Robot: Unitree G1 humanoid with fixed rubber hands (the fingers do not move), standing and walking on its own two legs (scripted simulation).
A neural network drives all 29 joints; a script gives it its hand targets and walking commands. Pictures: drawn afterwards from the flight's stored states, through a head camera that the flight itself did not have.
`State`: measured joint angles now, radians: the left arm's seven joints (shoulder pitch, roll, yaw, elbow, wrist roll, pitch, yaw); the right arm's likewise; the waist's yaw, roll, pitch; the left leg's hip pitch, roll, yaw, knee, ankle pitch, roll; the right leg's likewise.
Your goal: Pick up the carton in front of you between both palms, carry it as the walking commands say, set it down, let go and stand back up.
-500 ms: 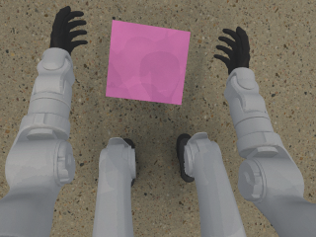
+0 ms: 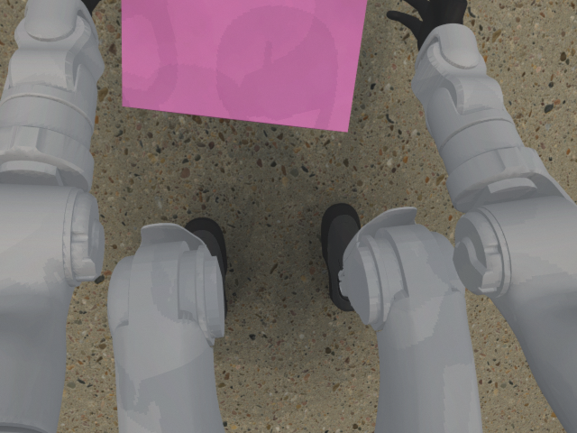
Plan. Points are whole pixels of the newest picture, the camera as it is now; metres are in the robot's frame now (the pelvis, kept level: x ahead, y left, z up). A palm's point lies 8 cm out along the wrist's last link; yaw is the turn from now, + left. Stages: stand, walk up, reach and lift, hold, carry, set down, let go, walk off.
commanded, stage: reach and lift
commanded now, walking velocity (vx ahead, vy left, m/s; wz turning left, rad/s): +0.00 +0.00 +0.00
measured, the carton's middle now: (246, 35) +0.52 +0.05 -0.25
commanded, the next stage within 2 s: none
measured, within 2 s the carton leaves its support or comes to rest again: leaves its support in 0.70 s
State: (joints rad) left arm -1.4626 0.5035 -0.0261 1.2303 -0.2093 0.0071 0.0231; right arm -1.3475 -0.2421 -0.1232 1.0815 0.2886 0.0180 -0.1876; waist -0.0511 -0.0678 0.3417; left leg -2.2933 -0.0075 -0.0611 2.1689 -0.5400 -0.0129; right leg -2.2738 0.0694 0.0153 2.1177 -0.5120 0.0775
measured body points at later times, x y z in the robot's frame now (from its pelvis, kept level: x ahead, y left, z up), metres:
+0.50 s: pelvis +0.00 +0.00 +0.00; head +0.37 +0.05 +0.26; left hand +0.55 +0.19 -0.19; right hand +0.53 -0.12 -0.18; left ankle +0.11 +0.13 -0.34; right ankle +0.13 -0.13 -0.34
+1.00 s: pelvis +0.01 +0.00 +0.02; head +0.31 +0.06 +0.34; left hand +0.53 +0.20 -0.09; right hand +0.52 -0.10 -0.08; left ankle +0.11 +0.13 -0.34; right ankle +0.13 -0.13 -0.34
